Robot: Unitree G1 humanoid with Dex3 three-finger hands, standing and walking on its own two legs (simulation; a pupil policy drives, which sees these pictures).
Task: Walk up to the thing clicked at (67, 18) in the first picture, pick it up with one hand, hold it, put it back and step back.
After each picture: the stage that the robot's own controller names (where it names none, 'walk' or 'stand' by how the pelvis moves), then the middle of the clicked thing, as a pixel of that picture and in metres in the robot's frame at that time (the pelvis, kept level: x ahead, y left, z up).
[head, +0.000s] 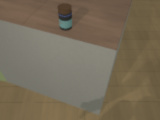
stand; (65, 17) +0.73 +0.12 +0.03
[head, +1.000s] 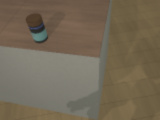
walk; (37, 28) +0.61 +0.24 +0.04
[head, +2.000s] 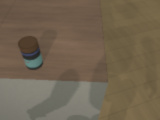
stand; (31, 53) +0.46 +0.21 +0.05
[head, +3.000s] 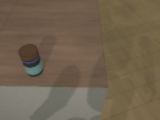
stand; (31, 61) +0.44 +0.21 +0.03
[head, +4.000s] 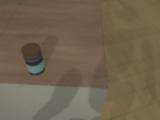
stand; (34, 59) +0.45 +0.21 +0.03
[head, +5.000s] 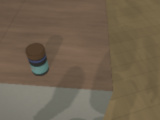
stand; (38, 60) +0.44 +0.19 +0.03
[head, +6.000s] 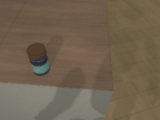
stand; (39, 60) +0.45 +0.19 +0.03
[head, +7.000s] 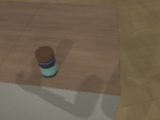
rise first; (47, 62) +0.44 +0.19 +0.03
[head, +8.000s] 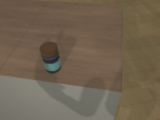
go down; (51, 58) +0.47 +0.19 +0.03
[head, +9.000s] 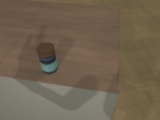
go down; (47, 58) +0.47 +0.18 +0.04
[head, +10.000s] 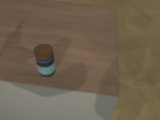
go down; (45, 61) +0.45 +0.17 +0.04
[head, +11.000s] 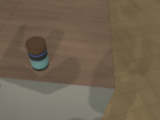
close in; (38, 54) +0.46 +0.17 +0.04
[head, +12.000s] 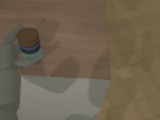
close; (30, 47) +0.46 +0.19 +0.07
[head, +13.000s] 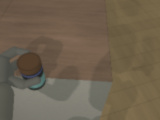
lift; (32, 72) +0.36 +0.17 +0.07
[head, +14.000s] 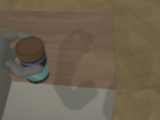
lift; (34, 61) +0.31 +0.15 +0.21
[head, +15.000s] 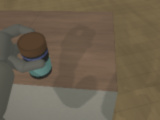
hold; (36, 57) +0.32 +0.15 +0.21
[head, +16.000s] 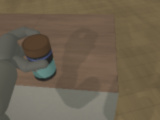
hold; (41, 58) +0.32 +0.14 +0.21
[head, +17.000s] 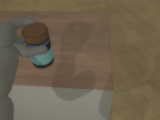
crouch; (39, 46) +0.36 +0.14 +0.21
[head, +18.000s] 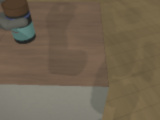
lower; (20, 21) +0.45 +0.18 +0.22
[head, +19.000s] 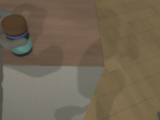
lower; (18, 36) +0.47 +0.18 +0.09
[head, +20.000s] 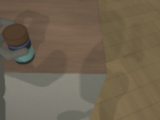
lower; (20, 45) +0.44 +0.18 +0.09
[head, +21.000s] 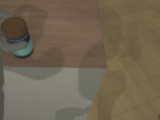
lower; (19, 39) +0.46 +0.18 +0.09
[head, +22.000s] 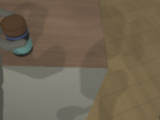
lower; (18, 37) +0.46 +0.19 +0.09
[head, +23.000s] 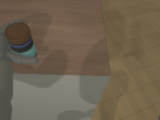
open; (22, 44) +0.44 +0.18 +0.08
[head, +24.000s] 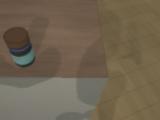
sink last; (20, 48) +0.44 +0.18 +0.08
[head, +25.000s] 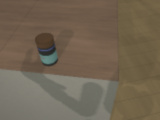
stand; (47, 50) +0.48 +0.18 +0.07
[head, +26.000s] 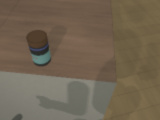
stand; (39, 49) +0.45 +0.18 +0.08
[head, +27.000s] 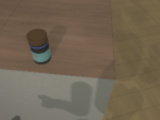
stand; (39, 47) +0.47 +0.18 +0.08
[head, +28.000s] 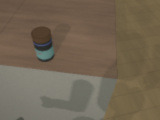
stand; (43, 45) +0.47 +0.18 +0.08
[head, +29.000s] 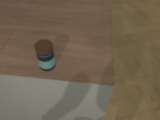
stand; (45, 55) +0.48 +0.18 +0.03
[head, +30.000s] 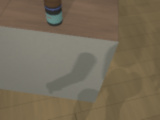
walk; (53, 10) +0.63 +0.16 +0.04
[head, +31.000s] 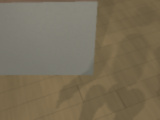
walk; out of the picture +0.91 +0.26 +0.05
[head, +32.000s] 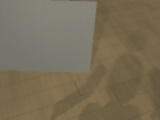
stand; out of the picture +1.07 +0.23 +0.04
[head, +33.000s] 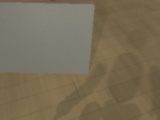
stand; out of the picture +1.06 +0.24 +0.03
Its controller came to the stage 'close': yes
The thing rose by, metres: 0.20
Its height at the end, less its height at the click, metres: +0.00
